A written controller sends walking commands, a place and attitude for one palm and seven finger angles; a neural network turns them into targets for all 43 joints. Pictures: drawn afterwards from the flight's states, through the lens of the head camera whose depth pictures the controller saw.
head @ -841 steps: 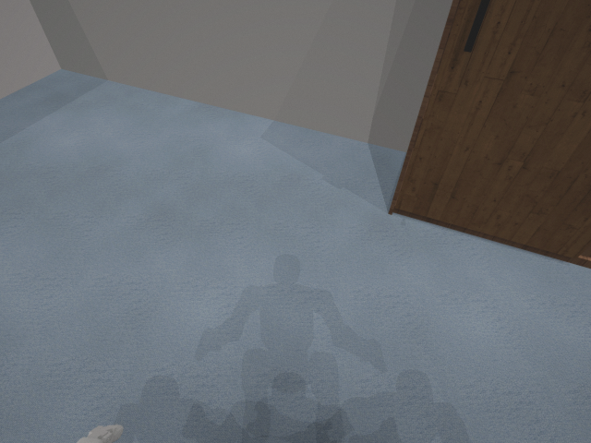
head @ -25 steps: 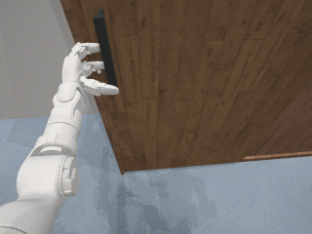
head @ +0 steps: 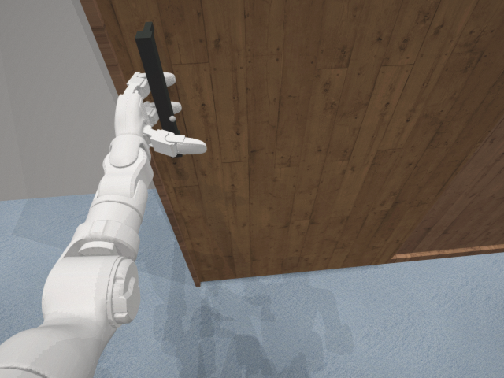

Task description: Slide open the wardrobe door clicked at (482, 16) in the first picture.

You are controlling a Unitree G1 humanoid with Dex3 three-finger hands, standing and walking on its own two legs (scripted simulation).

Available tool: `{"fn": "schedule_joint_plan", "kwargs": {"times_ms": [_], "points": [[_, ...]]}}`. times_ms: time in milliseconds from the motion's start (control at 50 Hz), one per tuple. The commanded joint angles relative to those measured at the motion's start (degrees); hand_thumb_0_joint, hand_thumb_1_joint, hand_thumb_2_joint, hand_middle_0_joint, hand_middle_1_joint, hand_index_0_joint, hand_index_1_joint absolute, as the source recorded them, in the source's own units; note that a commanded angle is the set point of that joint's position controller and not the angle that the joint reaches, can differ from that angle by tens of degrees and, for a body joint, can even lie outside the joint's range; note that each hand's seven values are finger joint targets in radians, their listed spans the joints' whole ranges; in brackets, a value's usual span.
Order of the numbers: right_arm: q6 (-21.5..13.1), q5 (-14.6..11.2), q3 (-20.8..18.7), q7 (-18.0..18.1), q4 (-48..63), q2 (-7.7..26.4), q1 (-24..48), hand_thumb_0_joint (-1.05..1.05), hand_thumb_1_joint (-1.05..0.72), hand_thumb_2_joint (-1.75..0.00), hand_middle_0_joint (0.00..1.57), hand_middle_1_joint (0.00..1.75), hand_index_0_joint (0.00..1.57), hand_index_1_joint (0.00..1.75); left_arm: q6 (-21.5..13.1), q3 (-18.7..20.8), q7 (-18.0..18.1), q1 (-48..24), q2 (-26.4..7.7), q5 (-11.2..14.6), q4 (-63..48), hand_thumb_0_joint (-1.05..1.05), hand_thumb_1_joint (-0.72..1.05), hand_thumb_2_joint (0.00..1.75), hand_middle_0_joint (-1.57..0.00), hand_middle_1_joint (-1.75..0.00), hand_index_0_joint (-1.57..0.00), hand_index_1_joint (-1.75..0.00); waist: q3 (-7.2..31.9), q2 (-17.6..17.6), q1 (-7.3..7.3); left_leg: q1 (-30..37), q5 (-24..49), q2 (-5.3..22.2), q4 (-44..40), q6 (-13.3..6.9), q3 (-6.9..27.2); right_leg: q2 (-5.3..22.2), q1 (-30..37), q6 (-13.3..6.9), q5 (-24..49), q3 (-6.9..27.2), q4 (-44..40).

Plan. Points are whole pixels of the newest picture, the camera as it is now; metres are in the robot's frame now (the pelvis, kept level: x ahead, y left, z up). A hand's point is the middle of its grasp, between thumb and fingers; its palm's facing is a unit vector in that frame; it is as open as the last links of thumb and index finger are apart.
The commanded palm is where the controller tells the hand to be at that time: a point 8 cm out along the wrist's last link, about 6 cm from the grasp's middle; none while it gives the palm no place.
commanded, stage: slide the fingers in behind the handle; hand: left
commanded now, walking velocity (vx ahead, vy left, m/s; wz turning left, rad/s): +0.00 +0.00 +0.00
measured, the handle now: (164, 97) +0.54 +0.14 +0.17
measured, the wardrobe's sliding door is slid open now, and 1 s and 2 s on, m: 0.00 0.00 0.00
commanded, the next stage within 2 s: grip the handle and tug to test in 0.80 s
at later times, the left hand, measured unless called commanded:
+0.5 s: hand (176, 118) +0.48 +0.11 +0.16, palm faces +0.07 -1.00 -0.02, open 14.1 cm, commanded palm +0.45 +0.15 +0.16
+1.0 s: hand (177, 118) +0.49 +0.11 +0.16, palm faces +0.05 -1.00 +0.00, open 13.8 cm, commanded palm +0.45 +0.16 +0.16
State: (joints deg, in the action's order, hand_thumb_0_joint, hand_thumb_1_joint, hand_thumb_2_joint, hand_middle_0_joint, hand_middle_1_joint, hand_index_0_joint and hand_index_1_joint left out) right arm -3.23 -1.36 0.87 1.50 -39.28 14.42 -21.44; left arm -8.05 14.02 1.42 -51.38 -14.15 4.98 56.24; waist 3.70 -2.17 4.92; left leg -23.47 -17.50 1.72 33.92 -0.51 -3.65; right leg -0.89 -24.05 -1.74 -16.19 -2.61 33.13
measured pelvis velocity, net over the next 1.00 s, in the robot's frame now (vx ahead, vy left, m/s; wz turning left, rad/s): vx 0.00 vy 0.01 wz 0.01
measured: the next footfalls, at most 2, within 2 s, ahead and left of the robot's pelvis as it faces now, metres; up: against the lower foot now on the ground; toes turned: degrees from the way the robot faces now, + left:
none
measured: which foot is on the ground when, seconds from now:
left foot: down 0.00-1.00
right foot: down 0.00-1.00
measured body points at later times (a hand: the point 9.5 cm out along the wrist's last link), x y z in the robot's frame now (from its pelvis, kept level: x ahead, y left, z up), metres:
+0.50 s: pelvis +0.00 -0.01 +0.00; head +0.04 -0.02 +0.45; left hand +0.47 +0.16 +0.17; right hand +0.05 -0.26 -0.13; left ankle -0.01 +0.11 -0.73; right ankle +0.00 -0.10 -0.73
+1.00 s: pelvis +0.00 +0.01 +0.00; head +0.04 +0.00 +0.45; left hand +0.48 +0.16 +0.16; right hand +0.05 -0.25 -0.12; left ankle -0.01 +0.11 -0.73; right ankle +0.00 -0.10 -0.73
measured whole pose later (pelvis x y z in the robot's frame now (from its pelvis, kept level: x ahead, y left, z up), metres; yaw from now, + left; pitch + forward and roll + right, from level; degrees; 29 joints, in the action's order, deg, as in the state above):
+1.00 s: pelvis +0.00 +0.01 +0.00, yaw +0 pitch +8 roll +0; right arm -4.1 -1.1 0.7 1.2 -40.4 14.3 -21.6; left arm -9.7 12.3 2.4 -54.7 -13.2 5.3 60.6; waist 3.5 -1.7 5.2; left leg -24.5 -17.6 1.1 34.3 -1.0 -3.4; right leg -0.3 -24.8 -1.2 -16.2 -2.7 33.1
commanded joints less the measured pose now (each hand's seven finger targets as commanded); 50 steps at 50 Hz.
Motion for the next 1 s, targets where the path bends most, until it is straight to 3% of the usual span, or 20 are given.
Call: {"fn": "schedule_joint_plan", "kwargs": {"times_ms": [0, 60, 120, 160, 180, 300, 360, 400, 460, 520, 540, 560, 580, 640, 720, 780, 840, 880, 940, 980], "points": [[-1.80, -0.17, -2.68, 0.90, 5.46, 7.82, -1.62, 0.00, -0.90, -0.90, 0.20, 0.30, 0.20, 0.30, -2.63, 0.78, -0.78, -29.67, -11.11, 0.70, -12.48, 0.00, -0.50, 0.30, -0.30, -1.20, -0.30, -1.20, 18.41, 3.48, 0.31, 8.24, 14.71, -1.71, -2.85, -1.80, 2.37, -0.36, 9.39, 0.72, 21.03, 1.61, -4.03], [-1.72, -0.21, -2.54, 1.09, 5.67, 7.73, -1.60, 0.00, -0.90, -0.90, 0.20, 0.30, 0.20, 0.30, -2.36, -0.50, -1.35, -29.51, -9.43, 1.26, -11.59, 0.00, -0.50, 0.30, -0.30, -1.20, -0.30, -1.20, 18.23, 2.94, 0.45, 8.02, 13.81, -2.04, -2.90, -1.88, 2.19, -0.17, 9.70, 0.69, 20.62, 1.85, -4.49], [-1.87, -0.25, -2.54, 1.16, 5.22, 7.83, -1.79, 0.00, -0.90, -0.90, 0.20, 0.30, 0.20, 0.30, -2.87, 1.44, -1.37, -29.27, -11.65, 1.47, -9.74, 0.00, -0.50, 0.30, -0.30, -1.20, -0.30, -1.20, 17.79, 4.53, 0.20, 6.76, 12.26, -2.15, -2.90, -2.03, 2.15, -0.11, 9.91, 0.91, 19.79, 2.26, -4.80], [-1.91, -0.24, -2.64, 1.14, 5.26, 7.82, -1.94, 0.00, -0.90, -0.90, 0.20, 0.30, 0.20, 0.30, -3.62, -0.10, -1.50, -30.06, -10.31, 1.39, -10.63, 0.00, -0.50, 0.30, -0.30, -1.20, -0.30, -1.20, 18.94, 4.66, 0.72, 7.15, 12.49, -2.27, -2.83, -2.09, 2.11, 0.03, 10.44, 1.02, 20.20, 2.32, -4.70], [-2.08, -0.27, -2.56, 1.07, 5.18, 7.53, -1.63, 0.00, -0.90, -0.90, 0.20, 0.30, 0.20, 0.30, -4.00, -1.70, -1.67, -31.64, -8.72, 1.29, -11.53, 0.00, -0.50, 0.30, -0.30, -1.20, -0.30, -1.20, 19.09, 2.12, 1.11, 8.15, 12.85, -2.29, -2.76, -2.00, 2.21, 0.03, 9.22, 0.93, 20.28, 2.23, -4.53], [-2.62, -0.21, -2.74, 0.91, 4.07, 7.76, -2.45, 0.00, -0.90, -0.90, 0.20, 0.30, 0.20, 0.30, -4.29, -4.19, -1.22, -35.22, -6.12, 1.26, -9.37, 0.00, -0.50, 0.30, -0.30, -1.20, -0.30, -1.20, 18.95, 2.87, 2.49, 8.80, 11.10, -2.23, -2.54, -1.97, 2.89, -0.13, 6.48, 1.08, 17.41, 2.00, -4.79], [-2.72, 0.07, -2.90, 0.98, 3.74, 8.15, -3.08, 0.00, -0.90, -0.90, 0.20, 0.30, 0.20, 0.30, -4.65, -0.61, -0.66, -33.83, -8.95, 2.09, -8.52, 0.00, -0.50, 0.30, -0.30, -1.20, -0.30, -1.20, 21.49, 4.74, 1.26, 8.67, 12.84, -2.28, -2.51, -1.98, 2.92, -0.17, 8.91, 1.01, 19.29, 1.97, -4.39], [-2.76, -0.03, -2.61, 0.86, 3.50, 7.69, -2.78, 0.00, -0.90, -0.90, 0.20, 0.30, 0.20, 0.30, -4.90, -3.51, -0.65, -36.25, -6.72, 1.17, -8.79, 0.00, -0.50, 0.30, -0.30, -1.20, -0.30, -1.20, 20.16, 3.21, 2.40, 8.97, 12.72, -2.25, -2.52, -1.91, 3.06, -0.12, 7.13, 1.08, 19.07, 1.75, -4.16], [-2.73, 0.11, -2.79, 0.72, 3.28, 8.01, -3.31, 0.00, -0.90, -0.90, 0.20, 0.30, 0.20, 0.30, -5.29, -2.25, -0.24, -34.86, -7.85, 0.83, -7.26, 0.00, -0.50, 0.30, -0.30, -1.20, -0.30, -1.20, 19.52, 4.21, 1.95, 8.77, 13.16, -2.15, -2.28, -1.96, 3.27, -0.21, 6.90, 0.92, 18.77, 1.63, -4.04], [-3.05, 0.16, -2.68, 0.61, 3.30, 7.67, -3.06, 0.00, -0.90, -0.90, 0.20, 0.30, 0.20, 0.30, -5.58, -3.60, -0.42, -36.71, -6.06, 1.05, -7.84, 0.00, -0.50, 0.30, -0.30, -1.20, -0.30, -1.20, 19.82, 3.21, 2.54, 9.67, 13.48, -2.12, -2.24, -1.83, 3.33, -0.31, 6.10, 0.93, 19.07, 1.54, -3.90], [-3.05, 0.20, -2.76, 0.58, 3.28, 7.74, -3.22, 0.00, -0.90, -0.90, 0.20, 0.30, 0.20, 0.30, -5.84, -2.13, -0.28, -35.88, -7.52, 1.04, -8.21, 0.00, -0.50, 0.30, -0.30, -1.20, -0.30, -1.20, 21.09, 2.59, 1.55, 9.83, 14.04, -2.11, -2.22, -1.68, 3.36, -0.34, 6.81, 0.75, 19.27, 1.52, -3.58], [-2.97, 0.22, -2.68, 0.56, 3.46, 7.76, -3.16, 0.00, -0.90, -0.90, 0.20, 0.30, 0.20, 0.30, -5.88, -3.54, -0.36, -35.30, -6.18, 0.91, -8.24, 0.00, -0.50, 0.30, -0.30, -1.20, -0.30, -1.20, 20.68, 1.95, 1.75, 10.21, 14.81, -2.05, -2.26, -1.67, 3.47, -0.34, 6.57, 0.63, 19.47, 1.32, -3.43], [-2.97, 0.15, -2.61, 0.61, 3.28, 7.83, -3.15, 0.00, -0.90, -0.90, 0.20, 0.30, 0.20, 0.30, -5.72, -1.83, -0.23, -34.33, -7.53, 1.22, -6.93, 0.00, -0.50, 0.30, -0.30, -1.20, -0.30, -1.20, 19.61, 3.11, 1.49, 9.69, 14.69, -1.94, -2.21, -1.70, 3.59, -0.44, 6.25, 0.64, 19.41, 1.26, -3.50], [-3.10, 0.15, -2.48, 0.55, 3.05, 7.68, -3.21, 0.00, -0.90, -0.90, 0.20, 0.30, 0.20, 0.30, -5.60, -3.51, -0.15, -36.47, -6.20, 0.68, -6.10, 0.00, -0.50, 0.30, -0.30, -1.20, -0.30, -1.20, 17.38, 3.16, 2.44, 8.70, 12.67, -1.88, -2.40, -1.66, 3.70, -0.45, 4.60, 0.75, 17.30, 1.28, -3.84], [-3.20, 0.28, -2.63, 0.51, 3.53, 7.74, -3.07, 0.00, -0.90, -0.90, 0.20, 0.30, 0.20, 0.30, -6.03, -1.92, 0.23, -35.16, -7.27, 0.87, -7.85, 0.00, -0.50, 0.30, -0.30, -1.20, -0.30, -1.20, 21.26, 2.09, 1.29, 10.39, 15.36, -1.87, -2.14, -1.48, 3.66, -0.49, 6.17, 0.48, 19.07, 1.23, -2.99], [-3.13, 0.37, -2.66, 0.41, 3.47, 7.80, -3.53, 0.00, -0.90, -0.90, 0.20, 0.30, 0.20, 0.30, -6.11, -1.22, 0.27, -34.54, -8.00, 0.94, -7.97, 0.00, -0.50, 0.30, -0.30, -1.20, -0.30, -1.20, 21.11, 3.55, 1.30, 10.33, 16.91, -1.60, -2.14, -1.43, 3.86, -0.63, 6.47, 0.56, 20.10, 0.91, -2.67], [-3.02, 0.32, -2.68, 0.34, 3.72, 7.65, -3.19, 0.00, -0.90, -0.90, 0.20, 0.30, 0.20, 0.30, -5.83, -1.81, 0.22, -34.49, -7.13, 0.65, -8.44, 0.00, -0.50, 0.30, -0.30, -1.20, -0.30, -1.20, 20.44, 2.12, 1.20, 10.47, 16.83, -1.58, -2.03, -1.28, 3.54, -0.65, 5.89, 0.51, 19.93, 0.96, -2.75], [-2.80, 0.35, -2.74, 0.48, 3.43, 7.95, -3.49, 0.00, -0.90, -0.90, 0.20, 0.30, 0.20, 0.30, -5.73, 0.03, 0.65, -34.59, -9.68, 0.47, -7.99, 0.00, -0.50, 0.30, -0.30, -1.20, -0.30, -1.20, 19.52, 3.56, 1.18, 9.57, 16.31, -1.48, -2.25, -1.43, 3.68, -0.63, 6.19, 0.56, 19.34, 0.95, -2.99], [-2.92, 0.32, -2.77, 0.31, 4.04, 7.56, -2.92, 0.00, -0.90, -0.90, 0.20, 0.30, 0.20, 0.30, -5.62, -1.53, 0.66, -33.76, -7.23, 0.48, -10.04, 0.00, -0.36, 0.36, -0.32, -1.22, -0.32, -1.22, 20.60, 1.77, 0.95, 11.05, 17.55, -1.34, -2.21, -1.22, 3.55, -0.74, 5.96, 0.39, 19.87, 0.79, -2.73], [-2.85, 0.31, -2.99, 0.31, 4.32, 7.64, -2.86, 0.00, -0.90, -0.90, 0.20, 0.30, 0.20, 0.30, -5.73, -0.71, 0.80, -31.74, -7.86, 0.60, -11.88, 0.00, -0.27, 0.40, -0.32, -1.23, -0.32, -1.23, 22.88, 0.92, 0.15, 12.73, 20.44, -1.16, -1.97, -1.05, 3.72, -0.80, 6.86, 0.21, 21.27, 0.73, -2.34]]}}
